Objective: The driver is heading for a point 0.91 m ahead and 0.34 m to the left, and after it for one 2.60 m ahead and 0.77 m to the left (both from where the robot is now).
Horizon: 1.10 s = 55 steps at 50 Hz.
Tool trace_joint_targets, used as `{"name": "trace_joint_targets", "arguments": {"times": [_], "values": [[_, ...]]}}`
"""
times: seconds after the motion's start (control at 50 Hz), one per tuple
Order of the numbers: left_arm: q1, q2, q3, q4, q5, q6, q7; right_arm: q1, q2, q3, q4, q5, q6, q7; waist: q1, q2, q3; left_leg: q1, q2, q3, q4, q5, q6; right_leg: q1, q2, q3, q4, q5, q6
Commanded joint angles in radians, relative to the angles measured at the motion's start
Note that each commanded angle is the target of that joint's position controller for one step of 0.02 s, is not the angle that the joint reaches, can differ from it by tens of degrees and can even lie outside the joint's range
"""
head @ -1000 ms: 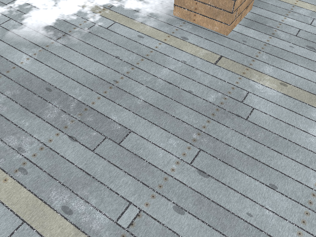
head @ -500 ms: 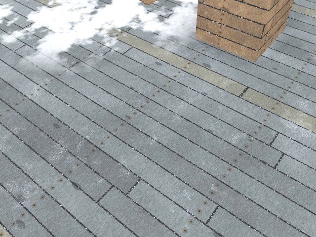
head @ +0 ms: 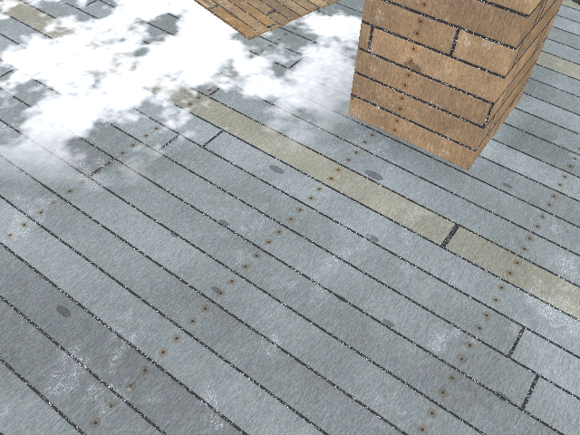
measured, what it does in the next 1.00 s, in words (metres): walks ahead, turning left: right foot, then left foot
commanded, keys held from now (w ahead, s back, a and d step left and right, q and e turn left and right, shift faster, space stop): w+q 0.28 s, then q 0.32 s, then w+q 0.40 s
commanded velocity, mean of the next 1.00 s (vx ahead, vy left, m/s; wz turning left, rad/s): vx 0.36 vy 0.00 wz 0.47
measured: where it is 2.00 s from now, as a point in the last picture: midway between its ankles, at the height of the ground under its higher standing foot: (155, 298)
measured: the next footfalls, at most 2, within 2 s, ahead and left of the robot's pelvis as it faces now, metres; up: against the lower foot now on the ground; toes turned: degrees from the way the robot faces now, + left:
right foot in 0.32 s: +0.35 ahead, -0.15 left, +0.00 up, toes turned +8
left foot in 0.80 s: +0.34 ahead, +0.12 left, +0.00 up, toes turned +28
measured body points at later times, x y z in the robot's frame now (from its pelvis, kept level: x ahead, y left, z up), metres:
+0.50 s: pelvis +0.24 -0.05 +0.00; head +0.29 -0.06 +0.44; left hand +0.33 +0.24 -0.11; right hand +0.39 -0.32 -0.13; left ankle +0.19 +0.08 -0.66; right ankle +0.31 -0.15 -0.74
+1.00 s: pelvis +0.37 +0.04 +0.00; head +0.39 +0.08 +0.45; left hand +0.39 +0.37 -0.10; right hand +0.57 -0.17 -0.10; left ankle +0.30 +0.10 -0.74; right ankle +0.50 -0.07 -0.68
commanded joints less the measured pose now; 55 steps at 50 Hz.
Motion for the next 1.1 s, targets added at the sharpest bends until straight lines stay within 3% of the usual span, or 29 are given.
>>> {"name": "trace_joint_targets", "arguments": {"times": [0.02, 0.12, 0.2, 0.26, 0.28, 0.3, 0.32, 0.34, 0.36, 0.38, 0.4, 0.42, 0.44, 0.48, 0.54, 0.62, 0.72, 0.76, 0.78, 0.8, 0.82, 0.84, 0.86, 0.88, 0.9, 0.92, 0.96, 1.02, 1.1], "values": [[-0.001, 0.056, 0.016, -0.062, 0.016, 0.004, 0.008, -0.016, -0.146, -0.032, -0.046, 0.006, -0.022, -0.009, 0.03, 0.099, -0.015, 0.062, 0.273, -0.269, -0.244, 0.141, 0.187, -0.11, -0.056, 0.037, -0.103, 0.106, 0.027], [-0.182, 0.029, 0.005, -0.108, 0.014, -0.015, -0.004, 0.059, -0.175, -0.043, -0.015, 0.021, -0.006, -0.033, -0.018, 0.092, 0.018, 0.061, 0.213, -0.189, -0.241, 0.144, 0.143, -0.062, 0.003, 0.017, -0.444, 0.364, 0.058], [-0.292, 0.04, 0.002, -0.14, 0.001, -0.031, -0.022, 0.132, -0.177, -0.047, 0.013, 0.032, 0.01, -0.041, -0.05, 0.106, 0.032, 0.118, 0.239, -0.236, -0.182, 0.1, 0.134, -0.014, 0.038, 0.026, -0.568, 0.381, 0.058], [-0.259, 0.087, 0.016, -0.137, -0.001, -0.045, -0.028, 0.123, -0.192, -0.058, 0.012, 0.032, 0.023, -0.05, -0.01, 0.135, 0.015, 0.166, 0.271, -0.299, -0.1, 0.103, 0.108, 0.075, 0.046, 0.039, -0.623, 0.289, 0.032], [-0.198, 0.103, 0.025, -0.12, -0.001, -0.048, -0.026, 0.112, -0.188, -0.058, 0.009, 0.031, 0.028, -0.051, 0.026, 0.141, -0.01, 0.158, 0.257, -0.299, -0.042, 0.147, 0.093, 0.163, 0.054, 0.025, -0.646, 0.259, 0.015], [-0.082, 0.146, 0.046, -0.089, 0.012, -0.051, -0.017, 0.105, -0.16, -0.049, 0.0, 0.026, 0.032, -0.051, 0.079, 0.126, -0.08, 0.123, 0.189, -0.262, 0.113, 0.245, 0.058, 0.337, 0.046, 0.023, -0.662, 0.272, -0.017], [0.066, 0.219, 0.065, -0.075, 0.038, -0.054, -0.008, 0.096, -0.103, -0.03, -0.038, 0.007, 0.034, -0.052, 0.133, 0.021, -0.241, -0.026, 0.1, -0.201, 0.41, 0.093, 0.01, 0.609, -0.124, 0.166, -0.605, 0.413, -0.076], [0.098, 0.279, 0.078, -0.062, 0.043, -0.036, -0.008, 0.233, -0.011, -0.005, -0.063, 0.018, 0.021, -0.055, 0.068, -0.284, -0.369, -0.375, -0.036, -0.099, 0.733, -0.446, -0.059, 0.906, -0.36, 0.533, -0.655, 0.485, -0.226], [0.086, 0.18, 0.051, -0.083, 0.033, -0.03, -0.011, 0.235, -0.11, -0.027, -0.046, 0.028, 0.018, -0.056, 0.084, -0.216, -0.375, -0.445, 0.019, -0.202, 0.874, -0.503, -0.072, 0.873, -0.347, 0.588, -0.681, 0.497, -0.235], [0.028, 0.117, 0.033, -0.096, 0.028, -0.027, -0.008, 0.161, -0.167, -0.046, -0.06, 0.038, 0.025, -0.058, 0.085, -0.137, -0.257, -0.483, 0.051, -0.194, 0.908, -0.448, -0.078, 0.764, -0.314, 0.409, -0.673, 0.594, -0.201], [-0.028, 0.096, 0.025, -0.1, 0.029, -0.022, -0.007, 0.121, -0.164, -0.051, -0.066, 0.035, 0.038, -0.063, 0.061, -0.072, -0.197, -0.459, 0.089, -0.163, 0.893, -0.392, -0.091, 0.647, -0.27, 0.286, -0.681, 0.69, -0.18], [-0.073, 0.075, 0.021, -0.095, 0.027, -0.017, -0.007, 0.102, -0.155, -0.057, -0.073, 0.027, 0.052, -0.065, 0.038, -0.056, -0.143, -0.432, 0.116, -0.15, 0.853, -0.347, -0.1, 0.542, -0.238, 0.208, -0.702, 0.718, -0.171], [-0.102, 0.068, 0.018, -0.091, 0.034, -0.014, -0.006, 0.109, -0.134, -0.06, -0.078, 0.03, 0.071, -0.065, 0.011, -0.082, -0.115, -0.372, 0.139, -0.141, 0.819, -0.315, -0.103, 0.448, -0.215, 0.143, -0.738, 0.693, -0.165], [-0.135, 0.088, 0.027, -0.082, 0.042, -0.014, -0.002, 0.096, -0.092, -0.054, -0.107, 0.032, 0.1, -0.063, -0.008, -0.1, -0.084, -0.321, 0.137, -0.107, 0.758, -0.258, -0.115, 0.35, -0.205, 0.068, -0.806, 0.671, -0.189], [-0.16, 0.124, 0.042, -0.071, 0.033, -0.007, 0.015, 0.046, -0.08, -0.051, -0.153, 0.024, 0.113, -0.056, -0.009, -0.078, -0.09, -0.303, 0.147, -0.094, 0.607, -0.131, -0.115, 0.352, -0.217, -0.013, -0.844, 0.659, -0.203], [-0.166, 0.149, 0.048, -0.059, 0.017, 0.015, 0.024, -0.038, -0.086, -0.05, -0.194, 0.022, 0.117, -0.027, 0.017, -0.064, -0.099, -0.212, 0.138, -0.05, 0.425, 0.002, -0.09, 0.367, -0.209, -0.111, -0.855, 0.525, -0.177], [-0.115, 0.203, 0.068, -0.033, -0.012, 0.027, 0.003, -0.14, -0.123, -0.062, -0.248, 0.024, 0.132, -0.004, 0.042, -0.055, -0.033, -0.222, 0.133, -0.02, 0.304, -0.147, -0.033, 0.449, -0.264, -0.077, -0.855, 0.108, -0.149], [-0.114, 0.2, 0.07, -0.026, -0.024, 0.036, 0.0, -0.102, -0.121, -0.066, -0.232, 0.022, 0.124, -0.002, 0.013, -0.037, -0.025, -0.128, 0.097, 0.035, 0.185, -0.123, 0.0, 0.44, -0.244, -0.112, -0.777, 0.055, -0.114], [-0.107, 0.177, 0.065, -0.021, -0.02, 0.037, -0.001, -0.03, -0.146, -0.081, -0.205, 0.023, 0.12, -0.009, -0.015, -0.014, -0.049, 0.006, 0.059, 0.047, 0.139, -0.119, 0.027, 0.383, -0.207, -0.157, -0.661, 0.118, -0.084], [-0.115, 0.118, 0.047, -0.03, 0.0, 0.035, -0.004, 0.124, -0.23, -0.118, -0.164, 0.034, 0.115, -0.024, -0.07, 0.128, -0.117, 0.226, 0.12, -0.099, 0.079, -0.071, 0.092, 0.244, -0.124, -0.244, -0.36, 0.168, -0.026], [-0.176, 0.054, 0.024, -0.12, 0.032, 0.018, -0.005, 0.181, -0.367, -0.144, -0.168, 0.034, 0.102, -0.032, -0.059, 0.398, -0.123, 0.454, 0.351, -0.641, -0.044, -0.174, 0.287, -0.211, 0.083, -0.245, -0.004, -0.252, 0.069], [-0.236, 0.097, 0.03, -0.122, 0.015, -0.01, -0.015, 0.191, -0.286, -0.115, -0.185, 0.027, 0.069, -0.018, -0.098, 0.269, -0.159, 0.487, 0.395, -0.761, -0.12, -0.215, 0.333, -0.351, 0.091, -0.012, 0.14, -0.335, 0.057], [-0.242, 0.131, 0.037, -0.133, -0.015, -0.031, -0.031, 0.157, -0.23, -0.095, -0.19, 0.023, 0.045, -0.015, -0.075, 0.235, -0.115, 0.462, 0.384, -0.671, -0.121, -0.171, 0.299, -0.385, 0.047, 0.023, 0.14, -0.256, 0.027], [-0.223, 0.136, 0.039, -0.113, -0.012, -0.043, -0.035, 0.115, -0.196, -0.086, -0.2, 0.028, 0.034, -0.017, -0.044, 0.168, -0.087, 0.395, 0.345, -0.569, -0.106, -0.109, 0.255, -0.341, 0.011, 0.029, 0.089, -0.172, 0.013], [-0.224, 0.144, 0.044, -0.103, 0.008, -0.048, -0.034, 0.07, -0.176, -0.077, -0.206, 0.034, 0.035, -0.021, -0.022, 0.126, -0.057, 0.33, 0.32, -0.502, -0.111, -0.031, 0.224, -0.3, -0.006, 0.027, 0.006, -0.107, 0.014], [-0.22, 0.144, 0.047, -0.096, 0.017, -0.047, -0.035, 0.041, -0.162, -0.067, -0.217, 0.028, 0.036, -0.03, 0.0, 0.127, -0.047, 0.27, 0.293, -0.452, -0.127, 0.043, 0.205, -0.233, -0.014, 0.029, -0.059, -0.048, 0.019], [-0.224, 0.117, 0.042, -0.094, 0.019, -0.04, -0.037, 0.036, -0.187, -0.071, -0.227, 0.019, 0.034, -0.044, 0.012, 0.113, -0.047, 0.216, 0.261, -0.396, -0.147, 0.147, 0.198, -0.164, 0.019, 0.008, -0.163, 0.05, 0.045], [-0.288, 0.068, 0.021, -0.113, 0.017, -0.032, -0.035, 0.063, -0.214, -0.081, -0.22, 0.023, 0.032, -0.059, -0.005, 0.105, -0.019, 0.14, 0.214, -0.325, -0.158, 0.12, 0.173, -0.086, 0.06, 0.005, -0.38, 0.201, 0.073], [-0.342, 0.06, 0.007, -0.131, 0.005, -0.033, -0.048, 0.123, -0.197, -0.077, -0.183, 0.023, 0.027, -0.056, -0.046, 0.141, 0.012, 0.093, 0.219, -0.301, -0.163, 0.05, 0.143, 0.008, 0.071, 0.003, -0.526, 0.342, 0.07]]}}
